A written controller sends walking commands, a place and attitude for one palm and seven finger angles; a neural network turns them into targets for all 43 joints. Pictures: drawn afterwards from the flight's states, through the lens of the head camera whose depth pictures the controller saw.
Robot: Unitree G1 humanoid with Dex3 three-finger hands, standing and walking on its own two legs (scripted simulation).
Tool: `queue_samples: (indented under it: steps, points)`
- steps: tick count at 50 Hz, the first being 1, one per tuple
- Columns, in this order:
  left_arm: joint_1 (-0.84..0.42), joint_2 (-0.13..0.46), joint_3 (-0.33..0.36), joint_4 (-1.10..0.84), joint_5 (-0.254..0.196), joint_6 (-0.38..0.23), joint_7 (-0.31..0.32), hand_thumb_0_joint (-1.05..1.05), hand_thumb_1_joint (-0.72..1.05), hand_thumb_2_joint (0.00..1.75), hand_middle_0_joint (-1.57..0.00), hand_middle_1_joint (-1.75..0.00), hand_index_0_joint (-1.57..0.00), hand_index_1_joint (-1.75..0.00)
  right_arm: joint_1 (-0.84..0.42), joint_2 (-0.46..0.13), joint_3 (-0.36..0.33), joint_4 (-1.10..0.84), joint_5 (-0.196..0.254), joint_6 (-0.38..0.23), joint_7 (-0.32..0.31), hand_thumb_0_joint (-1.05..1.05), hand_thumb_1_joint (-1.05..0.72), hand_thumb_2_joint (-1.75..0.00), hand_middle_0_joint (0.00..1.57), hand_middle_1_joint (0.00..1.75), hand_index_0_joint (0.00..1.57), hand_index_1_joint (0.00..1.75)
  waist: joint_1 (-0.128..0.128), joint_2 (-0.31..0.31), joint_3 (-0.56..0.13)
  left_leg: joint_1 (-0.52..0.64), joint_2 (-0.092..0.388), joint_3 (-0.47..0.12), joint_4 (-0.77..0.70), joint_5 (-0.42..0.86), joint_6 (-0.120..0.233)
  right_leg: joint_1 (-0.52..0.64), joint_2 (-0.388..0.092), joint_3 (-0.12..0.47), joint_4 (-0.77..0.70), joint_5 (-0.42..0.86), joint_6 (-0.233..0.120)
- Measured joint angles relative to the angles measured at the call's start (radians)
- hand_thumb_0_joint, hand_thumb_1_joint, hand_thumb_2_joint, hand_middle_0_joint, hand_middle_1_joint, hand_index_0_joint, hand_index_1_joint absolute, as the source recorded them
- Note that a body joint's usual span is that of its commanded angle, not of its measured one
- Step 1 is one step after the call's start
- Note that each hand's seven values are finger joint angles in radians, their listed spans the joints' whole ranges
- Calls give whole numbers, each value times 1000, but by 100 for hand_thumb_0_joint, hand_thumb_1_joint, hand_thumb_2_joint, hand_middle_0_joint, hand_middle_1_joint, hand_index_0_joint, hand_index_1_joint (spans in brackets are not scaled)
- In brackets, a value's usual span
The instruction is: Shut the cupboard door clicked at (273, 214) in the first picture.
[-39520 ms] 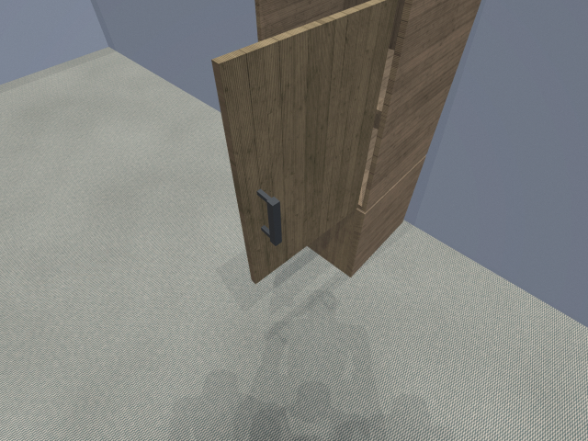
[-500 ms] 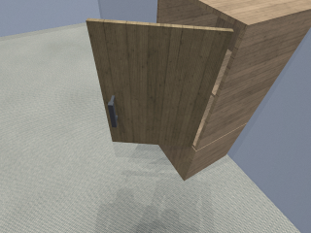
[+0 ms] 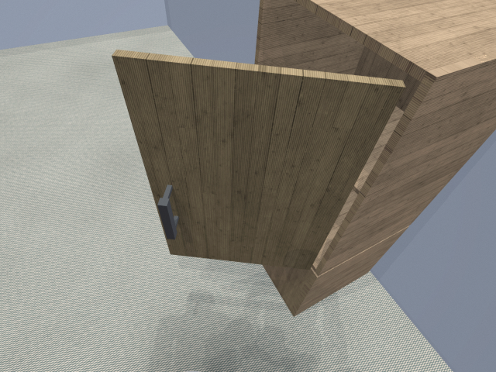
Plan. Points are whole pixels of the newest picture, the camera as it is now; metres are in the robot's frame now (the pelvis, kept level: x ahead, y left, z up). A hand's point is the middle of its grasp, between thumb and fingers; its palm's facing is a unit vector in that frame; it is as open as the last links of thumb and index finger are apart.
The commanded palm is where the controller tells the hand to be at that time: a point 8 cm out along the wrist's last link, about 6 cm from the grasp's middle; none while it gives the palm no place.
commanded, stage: come to a stop and stand still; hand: left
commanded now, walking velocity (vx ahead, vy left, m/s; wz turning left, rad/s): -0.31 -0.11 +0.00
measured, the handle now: (170, 213) +0.43 +0.20 -0.08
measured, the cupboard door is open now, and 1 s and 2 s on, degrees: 56 56 56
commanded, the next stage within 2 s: look again from close up in 0.88 s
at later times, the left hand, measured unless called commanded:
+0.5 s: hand out of the picture +0.02 +0.17 -0.16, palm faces +0.08 -0.97 -0.23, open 7.4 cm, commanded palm none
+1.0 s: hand out of the picture -0.03 +0.18 -0.16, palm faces +0.04 -0.99 -0.16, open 7.4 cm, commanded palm none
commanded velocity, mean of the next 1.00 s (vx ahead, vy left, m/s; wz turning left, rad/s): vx -0.04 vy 0.02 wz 0.00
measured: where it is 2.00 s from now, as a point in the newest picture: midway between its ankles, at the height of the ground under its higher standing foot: outside the picture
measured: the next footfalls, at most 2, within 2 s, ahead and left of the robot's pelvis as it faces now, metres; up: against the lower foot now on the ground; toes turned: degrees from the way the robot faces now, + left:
right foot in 0.26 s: +0.04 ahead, -0.12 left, +0.00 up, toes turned +1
left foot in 0.56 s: +0.01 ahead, +0.11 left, +0.00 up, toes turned +3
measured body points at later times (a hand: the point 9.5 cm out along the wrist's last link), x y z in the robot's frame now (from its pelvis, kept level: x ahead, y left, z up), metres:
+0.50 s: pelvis +0.00 -0.01 +0.01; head +0.04 -0.01 +0.46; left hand +0.01 +0.22 -0.14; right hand +0.08 -0.25 -0.14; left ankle -0.03 +0.11 -0.69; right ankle +0.00 -0.12 -0.73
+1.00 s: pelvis -0.01 +0.01 +0.02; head +0.00 +0.03 +0.47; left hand -0.03 +0.23 -0.15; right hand -0.02 -0.20 -0.14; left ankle -0.02 +0.11 -0.73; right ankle +0.00 -0.12 -0.73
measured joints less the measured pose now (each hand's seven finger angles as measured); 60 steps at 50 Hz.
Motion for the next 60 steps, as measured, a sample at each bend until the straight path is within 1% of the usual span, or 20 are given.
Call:
queue_samples:
  steps: [2,4,8,10,12,13,14,17,19,21,24,27,28,29,31,33,46,51,54,60]
  points:
    - [2,8,-5,14,-6,21,4,1,93,90,-20,-30,-20,-30,-26,15,8,-4,-1,2,-9,0,-91,-90,19,29,19,29,10,-28,-1,15,-16,10,14,-41,26,8,-14,13,29,-41,-2]
    - [-3,14,-10,20,-8,31,11,1,93,90,-20,-30,-20,-30,-54,33,17,-8,1,8,-19,0,-91,-90,19,29,19,29,22,-49,1,38,-32,21,-14,-47,31,3,-19,33,59,-74,-7]
    - [-21,10,-14,5,-12,35,15,1,92,90,-20,-30,-20,-30,-121,53,19,-28,1,29,-28,0,-91,-90,19,29,19,29,29,-33,32,69,-39,22,-85,-7,30,-32,1,53,122,-119,-12]
    - [-28,7,-10,-11,-10,34,15,1,92,90,-20,-30,-20,-30,-149,54,12,-41,1,42,-26,0,-91,-90,20,29,20,29,29,-12,47,72,-33,22,-99,4,24,-49,11,54,119,-101,-14]
    - [-28,9,-6,-31,-6,30,15,1,91,90,-20,-30,-20,-30,-165,49,4,-53,2,53,-23,0,-91,-90,20,30,20,29,29,7,56,64,-28,23,-87,3,14,-44,15,51,46,-1,-14]
    - [-24,13,-4,-42,-2,25,15,1,91,90,-20,-30,-20,-30,-167,46,0,-58,5,59,-21,0,-91,-90,20,30,20,29,30,9,54,52,-29,24,-66,-6,8,-36,13,53,10,62,-19]
    - [-23,14,-3,-46,2,22,16,1,91,90,-20,-30,-20,-30,-167,40,-5,-62,7,67,-17,0,-91,-90,20,30,20,29,29,20,52,37,-25,19,-36,-21,2,-37,17,50,11,50,-28]
    - [-26,7,-6,-58,8,19,19,1,91,90,-20,-30,-20,-30,-157,14,-25,-58,8,98,-16,0,-91,-90,20,30,20,29,27,40,46,-36,-56,-49,191,-217,-11,-42,14,33,21,9,-48]
    - [-25,1,-8,-64,9,16,22,1,91,90,-20,-30,-20,-30,-150,-2,-31,-46,8,108,-14,0,-91,-90,20,30,20,29,30,41,47,-67,-74,-74,326,-245,-21,-37,11,30,3,21,-52]
    - [-22,-3,-11,-68,10,15,22,1,91,90,-20,-30,-20,-30,-139,-12,-33,-35,9,111,-11,0,-91,-90,20,29,20,29,31,35,46,-65,-81,-78,358,-247,-32,-34,8,30,-18,40,-51]
    - [-16,-2,-14,-67,12,15,18,1,91,90,-20,-30,-20,-30,-117,-16,-29,-22,11,108,-7,0,-91,-90,20,29,20,29,32,14,38,-15,-78,-67,242,-234,-40,-39,1,34,-38,60,-46]
    - [-11,4,-15,-50,5,18,11,1,91,90,-21,-30,-20,-30,-88,-12,-19,-11,12,90,-6,0,-91,-90,19,29,19,29,26,-2,26,83,-68,-55,-2,-123,-38,-53,2,34,-30,65,-33]
    - [-11,4,-16,-43,2,21,9,1,91,90,-21,-30,-20,-30,-76,-12,-15,-7,12,80,-7,0,-91,-90,19,29,19,29,21,3,20,116,-58,-56,-80,-61,-29,-59,8,28,-18,62,-27]
    - [-19,9,-14,-31,-1,27,8,1,91,90,-21,-30,-20,-30,-69,-4,-12,3,9,72,-9,0,-91,-90,19,29,19,29,19,-10,24,123,-64,-54,-92,-41,-13,-58,2,29,-11,59,-21]
    - [-30,16,-12,-11,-3,38,8,1,91,90,-21,-30,-20,-30,-49,13,0,23,4,70,-9,0,-91,-90,19,29,19,29,24,-30,23,133,-70,-47,-96,-47,13,-40,-3,35,-38,76,-12]
    - [-35,20,-14,6,-2,42,7,1,91,90,-20,-30,-20,-30,-28,29,12,40,3,69,-9,0,-91,-90,19,29,19,29,27,-41,12,146,-76,-42,-123,-42,24,-26,-7,37,-73,99,-8]
    - [1,-1,-36,98,-5,13,6,1,91,90,-20,-30,-20,-30,45,57,31,105,8,45,-15,1,-93,-90,20,30,20,29,9,-16,-21,198,-89,-36,-235,13,32,28,-12,40,-189,158,5]
    - [19,-3,-57,83,-6,11,9,1,91,90,-20,-30,-20,-30,56,63,33,88,3,41,-10,1,-92,-90,20,30,20,29,-3,-16,-12,191,-93,-34,-224,8,32,10,-18,42,-157,141,-2]
    - [37,0,-61,45,-3,4,22,1,91,90,-20,-30,-20,-30,56,49,16,61,7,27,-14,1,-92,-90,20,30,20,29,-12,-1,-15,158,-86,-38,-158,-24,32,-13,-15,38,-109,115,-5]
    - [49,1,-57,11,-1,1,28,1,91,90,-20,-30,-20,-30,27,14,2,30,7,38,-13,1,-92,-90,20,30,20,29,-12,23,-45,134,-65,-34,-82,-70,23,-31,2,44,-56,86,-9]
